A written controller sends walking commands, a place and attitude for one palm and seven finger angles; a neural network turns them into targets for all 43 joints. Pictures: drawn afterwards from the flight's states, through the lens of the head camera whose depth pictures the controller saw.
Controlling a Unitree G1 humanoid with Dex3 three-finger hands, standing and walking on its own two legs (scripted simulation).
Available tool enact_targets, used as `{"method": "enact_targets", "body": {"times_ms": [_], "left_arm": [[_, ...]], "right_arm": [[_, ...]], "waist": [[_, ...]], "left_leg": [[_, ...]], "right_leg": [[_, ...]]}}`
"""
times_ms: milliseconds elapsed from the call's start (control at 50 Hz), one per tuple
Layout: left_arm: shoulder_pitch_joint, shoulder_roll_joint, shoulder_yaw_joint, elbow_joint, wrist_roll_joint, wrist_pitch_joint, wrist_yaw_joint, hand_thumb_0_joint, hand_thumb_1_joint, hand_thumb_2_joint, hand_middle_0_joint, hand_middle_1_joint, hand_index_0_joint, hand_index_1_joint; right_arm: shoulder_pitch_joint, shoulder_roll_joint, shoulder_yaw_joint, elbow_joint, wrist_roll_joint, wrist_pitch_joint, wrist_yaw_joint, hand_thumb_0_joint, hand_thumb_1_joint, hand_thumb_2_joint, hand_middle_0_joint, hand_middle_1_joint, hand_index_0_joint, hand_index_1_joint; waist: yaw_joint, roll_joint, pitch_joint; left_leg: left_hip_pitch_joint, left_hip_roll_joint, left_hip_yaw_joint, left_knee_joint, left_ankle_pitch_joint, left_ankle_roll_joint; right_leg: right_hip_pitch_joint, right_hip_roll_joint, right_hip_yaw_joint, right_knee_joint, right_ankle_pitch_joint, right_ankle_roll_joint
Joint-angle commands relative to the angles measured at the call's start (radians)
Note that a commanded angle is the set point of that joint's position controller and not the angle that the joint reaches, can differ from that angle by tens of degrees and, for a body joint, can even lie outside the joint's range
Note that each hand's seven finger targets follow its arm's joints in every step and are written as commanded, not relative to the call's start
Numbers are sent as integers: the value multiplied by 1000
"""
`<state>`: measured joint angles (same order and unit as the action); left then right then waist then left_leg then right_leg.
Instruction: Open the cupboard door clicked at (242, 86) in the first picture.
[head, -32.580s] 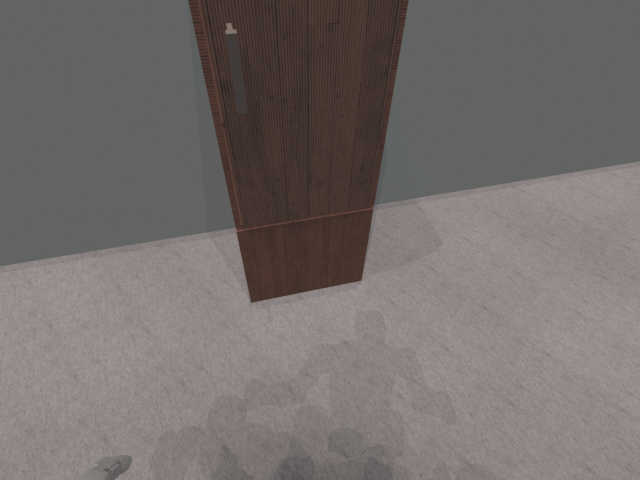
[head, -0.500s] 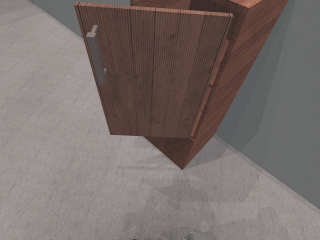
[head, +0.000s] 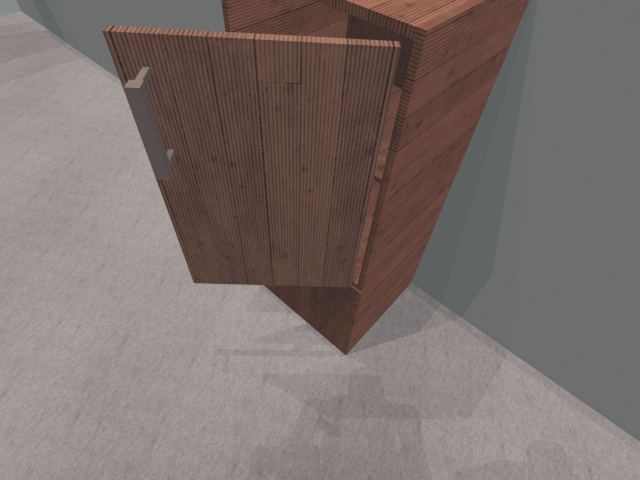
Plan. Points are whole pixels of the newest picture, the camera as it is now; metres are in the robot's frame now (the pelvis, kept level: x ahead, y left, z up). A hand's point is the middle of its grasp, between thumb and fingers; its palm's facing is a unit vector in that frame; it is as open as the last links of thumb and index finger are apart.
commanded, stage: come to a stop and stand still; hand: left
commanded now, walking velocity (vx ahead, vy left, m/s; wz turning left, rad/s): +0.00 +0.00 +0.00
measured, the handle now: (155, 126) +0.55 +0.29 +0.13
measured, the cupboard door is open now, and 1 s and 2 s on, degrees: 42 42 42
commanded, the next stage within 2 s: look again from close up in 0.06 s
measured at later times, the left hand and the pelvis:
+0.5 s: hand out of the picture -0.04 +0.19 -0.17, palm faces +0.02 -0.98 -0.19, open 7.4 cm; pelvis -0.05 +0.02 +0.00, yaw +0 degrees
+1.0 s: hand out of the picture -0.09 +0.18 -0.18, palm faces +0.09 -0.99 -0.13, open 7.4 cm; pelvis -0.05 +0.02 +0.00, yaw +1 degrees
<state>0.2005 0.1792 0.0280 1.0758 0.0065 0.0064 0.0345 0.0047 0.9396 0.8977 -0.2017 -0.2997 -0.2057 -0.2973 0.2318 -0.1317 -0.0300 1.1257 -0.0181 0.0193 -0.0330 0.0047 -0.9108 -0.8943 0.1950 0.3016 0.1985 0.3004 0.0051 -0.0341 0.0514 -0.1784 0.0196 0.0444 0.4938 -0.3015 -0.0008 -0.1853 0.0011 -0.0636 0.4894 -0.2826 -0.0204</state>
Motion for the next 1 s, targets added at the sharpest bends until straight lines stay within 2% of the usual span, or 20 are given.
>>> {"method": "enact_targets", "body": {"times_ms": [0, 60, 80, 100, 120, 140, 160, 180, 200, 220, 280, 340, 460, 740, 800, 840, 900, 920, 960, 980], "left_arm": [[56, 75, 6, -11, -1, -6, -5, 0, 900, 900, -200, -300, -200, -300], [65, 68, -2, 10, -2, -13, -7, 0, 900, 900, -200, -300, -200, -300], [167, 98, -8, 27, 16, -39, 42, 0, 900, 900, -200, -300, -200, -300], [154, 146, -4, 10, 16, -61, 37, 0, 900, 900, -200, -300, -200, -300], [148, 132, -4, -9, 10, -64, 30, 0, 900, 900, -200, -300, -200, -300], [140, 117, -9, -13, 5, -62, 28, 0, 900, 900, -200, -300, -200, -300], [129, 104, -13, -19, 1, -57, 26, 0, 900, 900, -200, -300, -200, -300], [121, 91, -16, -30, 1, -50, 22, 0, 900, 900, -200, -300, -200, -300], [109, 85, -20, -35, 5, -41, 20, 0, 900, 900, -200, -300, -200, -300], [113, 83, -20, -36, 5, -34, 17, 0, 900, 900, -200, -300, -200, -300], [120, 74, -26, -32, 8, -24, 7, 0, 900, 900, -200, -300, -200, -300], [128, 78, -25, -36, 10, -23, 2, 0, 900, 900, -200, -300, -200, -300], [154, 77, -24, -44, 11, -21, -2, 0, 900, 900, -200, -300, -200, -300], [200, 51, -24, -21, 10, -28, -1, 0, 900, 900, -200, -300, -200, -300], [220, 59, -15, -17, 17, -23, -3, 0, 900, 900, -200, -300, -200, -300], [232, 65, -4, -22, 19, -19, -4, 0, 900, 900, -200, -300, -200, -300], [257, 90, 13, -19, 14, -22, -6, 0, 900, 900, -200, -300, -200, -300], [253, 96, 24, -24, 12, -23, -5, 0, 900, 900, -200, -300, -200, -300], [219, 100, 32, -39, 13, -24, -5, 0, 900, 900, -200, -300, -200, -300], [198, 92, 31, -49, 13, -24, -7, 0, 900, 900, -200, -300, -200, -300]], "right_arm": [[32, -103, -5, -19, 4, -21, -11, 0, -900, -900, 200, 300, 200, 300], [58, -100, -1, -7, 4, -21, -11, 0, -900, -900, 200, 300, 200, 300], [-19, -150, -1, -82, 13, -42, 2, 0, -900, -900, 200, 300, 200, 300], [-3, -121, 13, -118, 13, -40, 7, 0, -900, -900, 200, 300, 200, 300], [73, -83, 12, -106, 8, -49, 5, 0, -900, -900, 200, 300, 200, 300], [113, -97, 7, -98, 10, -51, 2, 0, -900, -900, 200, 300, 200, 300], [115, -116, 6, -99, 10, -48, 0, 0, -900, -900, 200, 300, 200, 300], [104, -127, 5, -104, 12, -46, -1, 0, -900, -900, 200, 300, 200, 300], [91, -129, 8, -105, 6, -49, 0, 0, -900, -900, 200, 300, 200, 300], [81, -133, 11, -109, 4, -48, -1, 0, -900, -900, 200, 300, 200, 300], [52, -132, 15, -128, 3, -38, 6, 0, -900, -900, 200, 300, 200, 300], [71, -135, 14, -127, 0, -36, 11, 0, -900, -900, 200, 300, 200, 300], [86, -143, 15, -121, -2, -39, 13, 0, -900, -900, 200, 300, 200, 300], [146, -106, 20, -68, 3, -41, 12, 0, -900, -900, 200, 300, 200, 300], [161, -110, 17, -59, -5, -29, 15, 0, -900, -900, 200, 300, 200, 300], [166, -103, 14, -63, -8, -24, 18, 0, -900, -900, 200, 300, 200, 300], [169, -72, 14, -72, -9, -20, 21, 0, -900, -900, 200, 300, 200, 300], [181, -66, 12, -75, -11, -21, 20, 0, -900, -900, 200, 300, 200, 300], [214, -49, 12, -67, -11, -29, 22, 0, -900, -900, 200, 300, 200, 300], [239, -46, 15, -61, -9, -36, 23, 0, -900, -900, 200, 300, 200, 300]], "waist": [[9, 128, 10], [-3, 42, 16], [29, 75, 34], [-17, 38, -24], [-28, 2, -126], [-37, -24, -210], [-36, -58, -231], [-33, -27, -204], [-26, 52, -152], [-17, 80, -95], [-10, 46, 73], [-14, 18, 81], [-7, 50, 55], [-5, 29, 46], [2, 32, 58], [8, 6, 73], [12, -99, 89], [1, -121, 74], [-21, -95, 42], [-31, -44, 40]], "left_leg": [[-27, 116, -101, -152, 216, 13], [2, 97, -83, -159, 178, 7], [-47, 89, -28, 64, 278, -9], [-51, 66, -17, 51, 256, -8], [-27, 42, -21, 9, 176, 9], [-3, 54, -34, -3, 220, 16], [22, 71, -47, -8, 270, 19], [35, 84, -55, -25, 296, 21], [34, 94, -67, -34, 361, 25], [0, 103, -78, -51, 345, 31], [-111, 86, -105, -131, 62, 37], [-126, 71, -113, -161, -47, 38], [-154, 73, -133, -200, -129, 43], [-161, 67, -122, -185, -103, 40], [-190, 51, -105, -159, -233, 43], [-226, 31, -89, -116, -274, 45], [-246, -24, -6, 52, -155, 33], [-226, -25, 13, 111, -116, 32], [-123, -19, 19, 101, -81, 37], [-66, -16, 9, 23, -82, 40]], "right_leg": [[36, -101, 97, -127, 159, 0], [22, -113, 113, -161, 163, -6], [-12, -169, 163, -97, 618, 10], [67, -204, 151, -45, 909, -14], [139, -207, 154, 7, 976, -25], [177, -191, 125, 26, 893, -34], [166, -167, 104, 22, 744, -31], [121, -150, 98, 7, 577, -28], [72, -127, 94, 2, 440, -28], [39, -115, 86, -15, 299, -24], [-57, -97, 108, -90, 26, -20], [-76, -95, 116, -112, -58, -19], [-58, -95, 104, -112, -72, -14], [-69, -107, 115, -139, -80, -14], [-80, -106, 126, -139, -252, -25], [-98, -122, 161, -158, -355, -38], [-100, -202, 275, -244, -439, -86], [-115, -235, 302, -268, -452, -102], [-183, -246, 282, -263, -431, -113], [-215, -214, 227, -211, -391, -102]]}}
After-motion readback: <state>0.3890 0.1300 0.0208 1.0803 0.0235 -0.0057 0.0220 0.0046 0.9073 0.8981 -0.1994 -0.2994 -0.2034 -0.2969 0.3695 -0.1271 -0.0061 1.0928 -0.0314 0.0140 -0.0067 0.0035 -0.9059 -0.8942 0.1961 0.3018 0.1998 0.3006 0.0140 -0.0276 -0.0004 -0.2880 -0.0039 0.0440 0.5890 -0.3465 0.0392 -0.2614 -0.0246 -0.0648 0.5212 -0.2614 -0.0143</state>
